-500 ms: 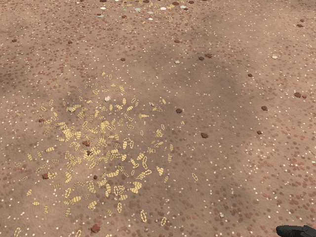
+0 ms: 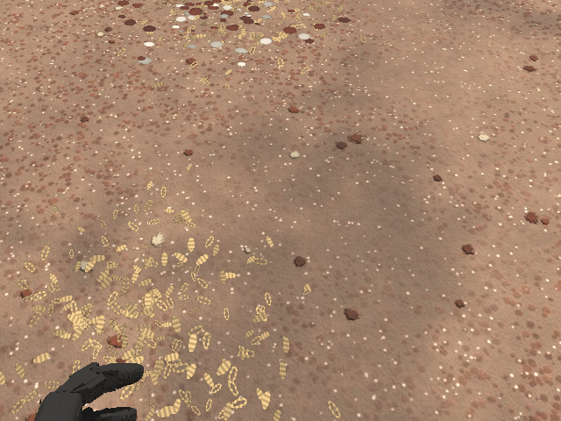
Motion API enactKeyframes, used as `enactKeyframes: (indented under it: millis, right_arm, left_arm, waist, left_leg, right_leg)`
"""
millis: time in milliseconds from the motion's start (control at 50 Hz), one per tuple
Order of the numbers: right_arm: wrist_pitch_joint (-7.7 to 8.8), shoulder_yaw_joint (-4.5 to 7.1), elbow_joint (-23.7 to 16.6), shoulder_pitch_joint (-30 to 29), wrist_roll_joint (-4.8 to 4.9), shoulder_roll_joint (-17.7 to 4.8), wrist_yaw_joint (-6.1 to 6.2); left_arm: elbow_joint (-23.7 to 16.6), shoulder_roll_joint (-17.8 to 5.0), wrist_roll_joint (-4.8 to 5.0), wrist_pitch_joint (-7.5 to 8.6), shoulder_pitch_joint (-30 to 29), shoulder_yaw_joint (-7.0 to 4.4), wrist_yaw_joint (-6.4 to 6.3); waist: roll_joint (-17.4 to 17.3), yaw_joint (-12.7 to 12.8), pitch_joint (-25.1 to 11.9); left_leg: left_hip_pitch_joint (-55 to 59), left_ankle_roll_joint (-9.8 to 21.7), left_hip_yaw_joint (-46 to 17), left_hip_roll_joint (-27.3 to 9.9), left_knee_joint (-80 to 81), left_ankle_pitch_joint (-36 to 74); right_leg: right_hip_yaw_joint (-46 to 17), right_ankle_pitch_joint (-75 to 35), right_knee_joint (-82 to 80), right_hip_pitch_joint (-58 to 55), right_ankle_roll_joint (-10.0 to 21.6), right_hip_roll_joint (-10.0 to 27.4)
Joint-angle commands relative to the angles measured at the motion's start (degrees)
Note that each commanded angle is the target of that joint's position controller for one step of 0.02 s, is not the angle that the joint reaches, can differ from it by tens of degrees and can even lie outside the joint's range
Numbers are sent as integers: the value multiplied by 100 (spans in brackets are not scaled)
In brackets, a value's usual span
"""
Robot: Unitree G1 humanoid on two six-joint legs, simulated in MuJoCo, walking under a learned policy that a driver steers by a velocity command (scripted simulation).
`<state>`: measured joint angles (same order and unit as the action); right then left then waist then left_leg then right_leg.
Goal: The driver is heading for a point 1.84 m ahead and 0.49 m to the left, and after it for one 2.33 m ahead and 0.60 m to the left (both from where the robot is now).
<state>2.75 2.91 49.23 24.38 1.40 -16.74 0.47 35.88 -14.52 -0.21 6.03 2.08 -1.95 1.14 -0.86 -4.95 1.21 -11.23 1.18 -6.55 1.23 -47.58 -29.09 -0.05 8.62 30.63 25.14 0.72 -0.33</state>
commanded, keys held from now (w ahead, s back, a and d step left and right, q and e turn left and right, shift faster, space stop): w+q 0.68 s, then w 0.02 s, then w+e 0.30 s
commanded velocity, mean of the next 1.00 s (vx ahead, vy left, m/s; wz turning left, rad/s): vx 0.50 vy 0.00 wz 0.39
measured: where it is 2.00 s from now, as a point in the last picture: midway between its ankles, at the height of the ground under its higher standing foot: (177, 228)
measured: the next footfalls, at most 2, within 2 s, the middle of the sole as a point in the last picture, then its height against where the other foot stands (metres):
left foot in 0.44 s outside the picture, level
right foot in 0.98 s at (226, 325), level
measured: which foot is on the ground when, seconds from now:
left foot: up 0.00-0.42, down 0.44-1.00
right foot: down 0.00-0.46, up 0.48-0.96, down 0.98-1.00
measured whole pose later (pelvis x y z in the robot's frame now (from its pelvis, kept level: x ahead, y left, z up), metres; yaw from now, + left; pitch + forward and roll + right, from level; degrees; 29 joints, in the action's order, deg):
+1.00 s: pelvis +0.54 +0.14 -0.01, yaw +23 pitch +2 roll +0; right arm 1.9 3.7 44.9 20.1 -0.2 -18.0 0.9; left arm 40.9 -16.3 0.4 5.8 5.2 -2.3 3.0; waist -0.3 -2.7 0.5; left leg -2.0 2.5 -3.3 2.5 -35.3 -26.5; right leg 1.6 5.0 31.3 27.8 4.5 -2.1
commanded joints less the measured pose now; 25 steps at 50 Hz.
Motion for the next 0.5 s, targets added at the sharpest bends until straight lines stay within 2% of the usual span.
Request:
enactKeyframes:
  millis: [20,40,60,80,120,200,280,340,360,380,400,420,440,460,480,500]
  right_arm:
    - [140,174,-692,-378,132,-829,17]
    - [93,178,-696,-525,69,-740,19]
    - [48,191,-734,-575,22,-638,3]
    - [-11,186,-741,-527,31,-516,-21]
    - [-106,161,-807,-593,34,-327,-40]
    - [-131,116,-1052,-1070,-21,-234,-112]
    - [-83,53,-1299,-1808,-21,-179,-269]
    - [-109,73,-1531,-2207,-17,-281,-341]
    - [-118,93,-1596,-2262,-26,-328,-361]
    - [-132,131,-1638,-2213,-38,-401,-371]
    - [-155,197,-1631,-1998,-51,-516,-367]
    - [-173,319,-1493,-1368,-42,-699,-350]
    - [-209,527,-1205,-374,-15,-1062,-275]
    - [-258,700,-1094,206,33,-1685,-145]
    - [-158,652,-1348,-101,26,-1923,-183]
    - [-60,493,-1387,-129,-5,-1379,-245]
  left_arm:
    - [147,-836,42,-62,1685,-327,-61]
    - [158,-676,12,-52,1355,-264,-42]
    - [201,-559,-21,-37,1111,-241,-32]
    - [241,-535,-51,-8,962,-245,-36]
    - [339,-578,-40,61,857,-287,-49]
    - [550,-844,-41,76,949,-391,-102]
    - [707,-1085,27,-3,1148,-459,-150]
    - [852,-1237,130,-95,1347,-521,-152]
    - [889,-1293,161,-136,1380,-542,-152]
    - [903,-1377,186,-176,1366,-566,-159]
    - [901,-1473,215,-216,1340,-592,-172]
    - [890,-1504,246,-270,1267,-596,-182]
    - [869,-1340,214,-285,1335,-524,-202]
    - [679,-839,-27,-246,1572,-350,-200]
    - [416,-485,-55,-64,1685,-180,-149]
    - [345,-1052,163,86,1059,-302,-79]
  waist:
    - [897,1023,-858]
    - [591,844,-510]
    - [672,681,-266]
    - [786,547,-151]
    - [710,448,-38]
    - [432,501,81]
    - [323,765,246]
    - [326,844,370]
    - [348,821,367]
    - [412,735,277]
    - [513,571,64]
    - [486,177,-299]
    - [309,-286,-827]
    - [-852,-269,-1273]
    - [-1551,149,-2132]
    - [-698,-218,-1910]
  left_leg:
    - [-3467,22,-60,-409,-2456,284]
    - [-3230,-24,6,-593,-2332,691]
    - [-3055,-57,-1,-735,-2104,958]
    - [-2774,-86,10,-847,-1985,1119]
    - [-2697,-159,82,-889,-1825,1350]
    - [-2870,-238,120,-924,-747,2290]
    - [-2572,-108,499,-800,466,3031]
    - [-2624,85,656,-731,910,2721]
    - [-2579,175,753,-658,1001,2470]
    - [-2354,285,902,-512,1063,2171]
    - [-1925,408,1099,-292,1075,1866]
    - [-1051,573,1287,-7,1279,1861]
    - [474,790,1236,243,1479,2095]
    - [2238,1356,-817,-955,1690,1970]
    - [3265,2337,-4015,-2010,2794,716]
    - [3126,2041,-3777,-1990,3180,464]
  right_leg:
    - [-2898,1482,-1419,-3539,1078,2143]
    - [-2291,861,-1592,-2869,1003,1885]
    - [-1837,435,-1767,-2393,996,1711]
    - [-1437,141,-1949,-2020,953,1583]
    - [-897,-436,-2181,-1727,1009,1546]
    - [-102,-1075,-2329,-1834,1055,1541]
    - [540,-1152,-2331,-2026,888,1514]
    - [743,-1284,-2138,-2551,749,1683]
    - [815,-1618,-1956,-2729,695,1728]
    - [916,-2401,-1644,-2853,631,1734]
    - [1026,-3396,-1141,-2923,560,1705]
    - [1207,-4138,-196,-2795,443,1572]
    - [1355,-3936,1148,-2106,233,1320]
    - [1412,-857,3226,-144,-118,832]
    - [162,2621,4708,1497,-310,-224]
    - [-553,2312,4938,2104,-187,96]
Over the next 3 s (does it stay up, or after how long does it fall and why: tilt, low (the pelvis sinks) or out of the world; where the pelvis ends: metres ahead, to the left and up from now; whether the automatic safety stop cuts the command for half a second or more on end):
stays up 1.59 0.43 -0.01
